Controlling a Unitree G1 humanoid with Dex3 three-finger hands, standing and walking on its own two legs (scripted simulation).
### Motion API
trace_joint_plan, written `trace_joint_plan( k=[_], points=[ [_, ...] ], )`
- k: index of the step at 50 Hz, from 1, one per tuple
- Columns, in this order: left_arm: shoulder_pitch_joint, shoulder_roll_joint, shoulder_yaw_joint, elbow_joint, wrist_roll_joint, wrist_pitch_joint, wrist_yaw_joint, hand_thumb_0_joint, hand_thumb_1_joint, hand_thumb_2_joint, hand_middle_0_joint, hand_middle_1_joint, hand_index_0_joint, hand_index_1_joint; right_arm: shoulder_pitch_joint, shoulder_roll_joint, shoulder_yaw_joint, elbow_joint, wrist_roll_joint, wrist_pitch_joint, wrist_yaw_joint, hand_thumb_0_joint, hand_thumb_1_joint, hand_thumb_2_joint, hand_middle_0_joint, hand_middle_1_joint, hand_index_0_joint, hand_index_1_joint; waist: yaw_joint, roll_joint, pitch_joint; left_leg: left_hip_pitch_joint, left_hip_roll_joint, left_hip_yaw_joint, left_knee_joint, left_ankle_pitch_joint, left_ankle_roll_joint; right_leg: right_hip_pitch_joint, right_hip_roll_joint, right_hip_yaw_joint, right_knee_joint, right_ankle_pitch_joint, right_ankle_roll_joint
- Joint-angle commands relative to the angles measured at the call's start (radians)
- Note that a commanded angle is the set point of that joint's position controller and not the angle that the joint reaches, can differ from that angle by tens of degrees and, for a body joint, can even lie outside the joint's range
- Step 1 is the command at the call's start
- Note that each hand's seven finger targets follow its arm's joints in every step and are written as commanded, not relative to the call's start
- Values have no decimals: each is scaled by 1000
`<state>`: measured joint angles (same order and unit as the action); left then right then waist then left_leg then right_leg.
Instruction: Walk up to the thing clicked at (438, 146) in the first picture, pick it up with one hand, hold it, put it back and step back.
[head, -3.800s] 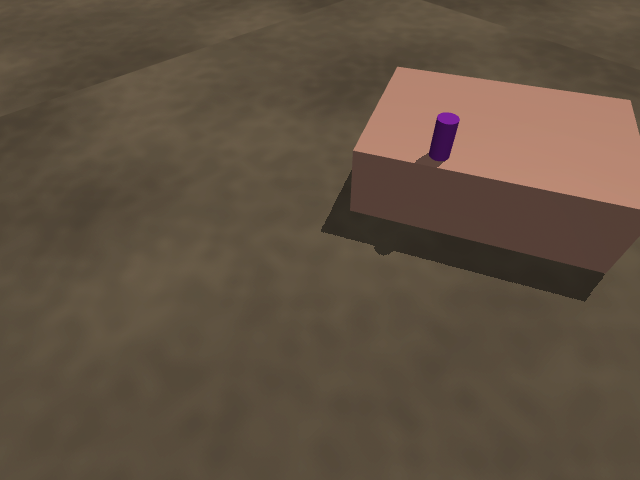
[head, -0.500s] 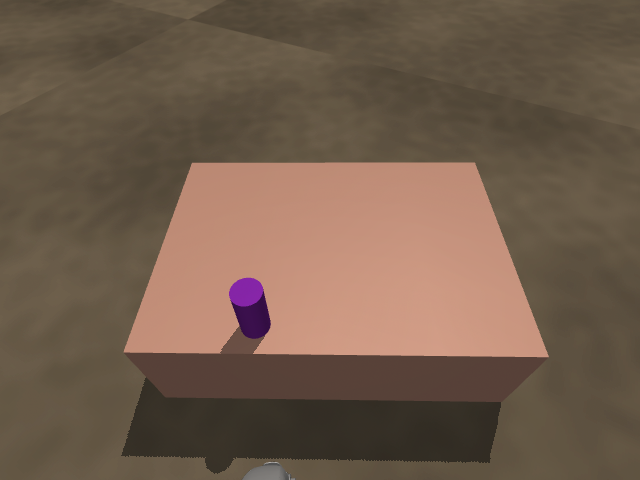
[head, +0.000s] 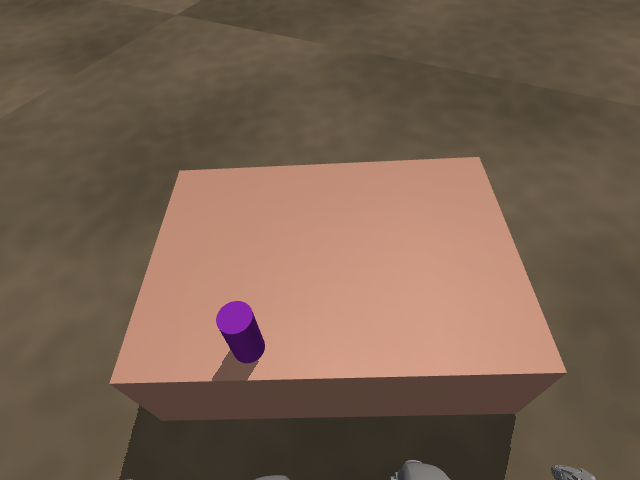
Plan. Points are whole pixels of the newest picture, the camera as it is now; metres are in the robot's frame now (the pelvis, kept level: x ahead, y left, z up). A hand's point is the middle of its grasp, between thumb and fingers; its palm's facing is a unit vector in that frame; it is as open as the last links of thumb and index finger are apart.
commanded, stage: walk up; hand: left
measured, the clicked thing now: (242, 333) +0.46 +0.22 -0.34
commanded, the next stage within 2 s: stand in 1.02 s
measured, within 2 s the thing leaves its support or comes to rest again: neither
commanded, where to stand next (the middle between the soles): +0.08 +0.01 m, yaw +0 degrees
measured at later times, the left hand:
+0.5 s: hand out of the picture +0.12 +0.25 -0.12, palm faces +0.00 -0.94 -0.33, open 7.4 cm
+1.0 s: hand out of the picture +0.09 +0.26 -0.12, palm faces +0.03 -0.94 -0.34, open 7.4 cm
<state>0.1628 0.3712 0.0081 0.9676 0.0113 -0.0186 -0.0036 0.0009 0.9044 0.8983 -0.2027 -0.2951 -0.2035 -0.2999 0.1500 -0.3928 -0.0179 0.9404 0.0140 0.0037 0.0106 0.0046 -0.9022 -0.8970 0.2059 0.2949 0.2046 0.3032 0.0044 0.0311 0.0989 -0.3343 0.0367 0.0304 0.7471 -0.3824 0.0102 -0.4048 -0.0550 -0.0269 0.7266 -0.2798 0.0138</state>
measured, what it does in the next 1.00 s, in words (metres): stands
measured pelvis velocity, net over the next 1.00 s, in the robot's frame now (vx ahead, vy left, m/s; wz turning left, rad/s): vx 0.02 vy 0.00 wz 0.03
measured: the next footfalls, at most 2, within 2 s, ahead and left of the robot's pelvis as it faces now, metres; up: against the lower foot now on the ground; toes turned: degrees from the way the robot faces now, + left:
none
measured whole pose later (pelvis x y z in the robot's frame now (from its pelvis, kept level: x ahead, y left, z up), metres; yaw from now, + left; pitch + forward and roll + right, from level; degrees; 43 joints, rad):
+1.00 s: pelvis +0.02 +0.00 +0.03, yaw +2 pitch -2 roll +0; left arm 0.08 0.34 0.01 1.17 0.01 -0.01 -0.01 0.00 0.91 0.90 -0.20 -0.29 -0.20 -0.30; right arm 0.06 -0.35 -0.01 1.16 0.00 0.00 0.02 0.00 -0.90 -0.90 0.21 0.29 0.20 0.30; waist 0.01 0.01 0.05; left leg -0.12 0.02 0.01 0.35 -0.19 -0.02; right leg -0.17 -0.06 -0.07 0.33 -0.12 0.03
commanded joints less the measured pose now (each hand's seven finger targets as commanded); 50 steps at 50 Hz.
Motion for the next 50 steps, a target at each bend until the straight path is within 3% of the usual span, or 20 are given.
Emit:
trace_joint_plan(
  k=[1, 2, 5, 10, 16, 22, 31, 50],
  points=[
    [-56, 216, 47, -42, -11, -17, 17, 0, 900, 900, -200, -300, -200, -300, 0, -251, -64, -6, -16, -32, -13, 0, -900, -900, 200, 300, 200, 300, 4, -74, -152, 48, 134, -213, -263, 89, 74, 56, -58, 106, -160, 53, -54],
    [-50, 225, 52, -19, -9, -17, 17, 0, 900, 900, -200, -300, -200, -300, -46, -243, -56, -1, -8, -31, -7, 0, -900, -900, 200, 300, 200, 300, 26, -64, -132, -24, 136, -197, -264, 58, 80, 136, -43, 89, -187, -8, -48],
    [-112, 245, 53, 2, -5, -25, 15, 0, 900, 900, -200, -300, -200, -300, -36, -201, -35, 44, -12, -24, -4, 0, -900, -900, 200, 300, 200, 300, -4, -111, -122, 20, 57, -100, -253, 51, 41, 130, -116, 168, -277, -12, -76],
    [-141, 219, 42, 41, -14, -23, 13, 0, 900, 900, -200, -300, -200, -300, -74, -203, -26, 91, -14, -33, -2, 0, -900, -900, 200, 300, 200, 300, 10, -43, -154, 50, 86, -133, -326, 172, 44, 209, -84, 94, -276, 101, -54],
    [-179, 209, 38, 85, -16, -17, 8, 0, 900, 900, -200, -300, -200, -300, -98, -196, -21, 135, -15, -32, -3, 0, -900, -900, 200, 300, 200, 300, 9, -36, -152, 83, 86, -125, -379, 202, 30, 251, -90, 84, -333, 138, -45],
    [-191, 197, 32, 118, -14, -13, 3, 0, 900, 900, -200, -300, -200, -300, -120, -193, -20, 161, -17, -28, -2, 0, -900, -900, 200, 300, 200, 300, 8, -1, -133, 106, 95, -134, -446, 167, 22, 263, -82, 69, -393, 92, -33],
    [-182, 195, 35, 141, -10, -17, 3, 0, 900, 900, -200, -300, -200, -300, -128, -185, -23, 168, -13, -26, -5, 0, -900, -900, 200, 300, 200, 300, 2, -28, -162, 174, 93, -108, -449, 278, 13, 297, -96, 63, -423, 212, -21],
    [-152, 186, 44, 138, -2, -17, 6, 0, 900, 900, -200, -300, -200, -300, -132, -172, -28, 160, -17, -18, -4, 0, -900, -900, 200, 300, 200, 300, 5, -31, -129, 167, 90, -116, -480, 232, 8, 295, -95, 58, -449, 160, -14]
  ],
)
